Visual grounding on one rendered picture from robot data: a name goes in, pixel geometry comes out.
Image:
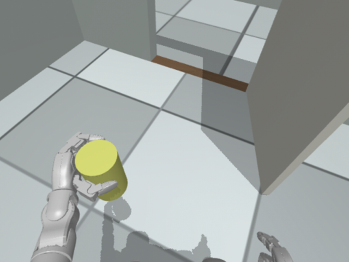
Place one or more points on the right robot hand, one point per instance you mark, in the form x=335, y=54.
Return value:
x=279, y=254

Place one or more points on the left robot arm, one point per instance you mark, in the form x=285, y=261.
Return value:
x=59, y=218

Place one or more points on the left robot hand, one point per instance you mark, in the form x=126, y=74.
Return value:
x=66, y=176

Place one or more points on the can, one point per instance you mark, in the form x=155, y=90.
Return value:
x=98, y=161

